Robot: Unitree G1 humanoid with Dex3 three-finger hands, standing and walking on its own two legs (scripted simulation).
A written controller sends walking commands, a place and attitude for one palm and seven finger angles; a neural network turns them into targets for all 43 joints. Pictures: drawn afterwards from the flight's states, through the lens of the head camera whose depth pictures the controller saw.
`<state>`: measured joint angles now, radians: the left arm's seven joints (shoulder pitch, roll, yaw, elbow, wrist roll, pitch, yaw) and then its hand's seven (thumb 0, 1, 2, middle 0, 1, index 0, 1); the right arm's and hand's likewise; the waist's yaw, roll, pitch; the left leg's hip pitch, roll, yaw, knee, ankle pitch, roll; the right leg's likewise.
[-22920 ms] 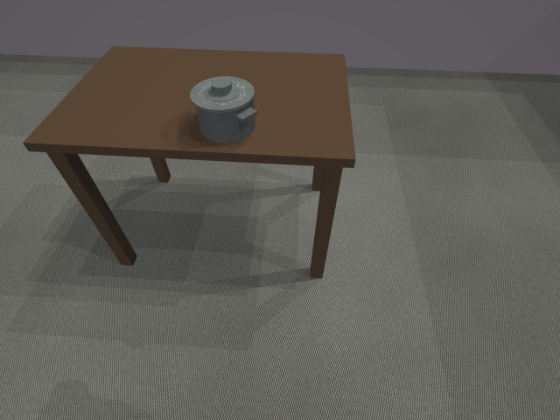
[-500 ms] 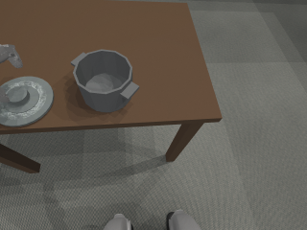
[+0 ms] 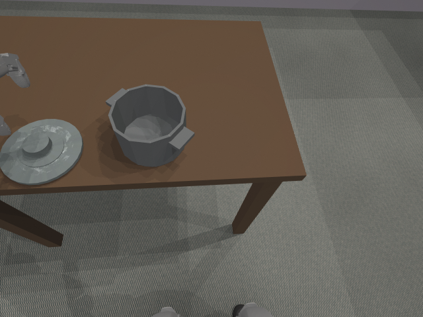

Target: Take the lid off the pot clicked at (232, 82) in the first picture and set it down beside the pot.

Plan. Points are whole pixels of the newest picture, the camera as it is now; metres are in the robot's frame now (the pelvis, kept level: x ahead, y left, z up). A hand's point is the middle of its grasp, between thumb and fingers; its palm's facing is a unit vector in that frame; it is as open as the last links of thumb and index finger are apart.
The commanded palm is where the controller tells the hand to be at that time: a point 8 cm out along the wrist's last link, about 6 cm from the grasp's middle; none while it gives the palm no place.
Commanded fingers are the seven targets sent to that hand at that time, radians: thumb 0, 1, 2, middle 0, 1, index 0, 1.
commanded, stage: raise the empty hand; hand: left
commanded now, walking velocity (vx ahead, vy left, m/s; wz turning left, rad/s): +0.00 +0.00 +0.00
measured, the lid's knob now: (37, 144) +0.48 +0.35 -0.04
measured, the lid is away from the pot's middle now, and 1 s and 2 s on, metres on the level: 0.25 0.25 0.25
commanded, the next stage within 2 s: draw the hand back to the body in 0.18 s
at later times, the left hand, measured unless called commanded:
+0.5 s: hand out of the picture +0.46 +0.35 +0.12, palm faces -0.39 -0.12 -0.91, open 10.9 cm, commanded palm +0.46 +0.34 +0.18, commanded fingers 0.00 0.10 0.41 -0.28 -0.99 -0.28 -0.99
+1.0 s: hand (12, 102) +0.43 +0.28 +0.15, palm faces +0.32 -0.86 -0.40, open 10.9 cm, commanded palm +0.37 +0.32 +0.19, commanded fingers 0.00 0.24 0.49 -0.27 -0.87 -0.27 -0.87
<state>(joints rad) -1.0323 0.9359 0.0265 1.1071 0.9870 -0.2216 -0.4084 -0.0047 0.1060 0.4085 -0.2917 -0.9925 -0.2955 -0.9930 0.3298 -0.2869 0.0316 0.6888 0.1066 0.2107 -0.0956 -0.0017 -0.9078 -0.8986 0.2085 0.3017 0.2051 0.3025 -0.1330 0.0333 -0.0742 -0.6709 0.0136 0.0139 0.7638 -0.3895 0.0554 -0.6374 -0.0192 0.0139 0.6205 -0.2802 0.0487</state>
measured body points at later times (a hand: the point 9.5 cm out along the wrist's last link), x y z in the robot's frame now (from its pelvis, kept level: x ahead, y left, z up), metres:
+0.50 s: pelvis +0.01 +0.00 +0.01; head +0.11 +0.01 +0.45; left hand +0.47 +0.35 +0.17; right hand +0.03 -0.28 -0.11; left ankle -0.02 +0.08 -0.71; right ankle +0.00 -0.18 -0.71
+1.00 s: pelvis +0.01 -0.02 +0.02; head +0.06 +0.00 +0.47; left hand +0.41 +0.33 +0.17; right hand +0.13 -0.26 -0.09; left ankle -0.02 +0.08 -0.71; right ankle +0.00 -0.18 -0.71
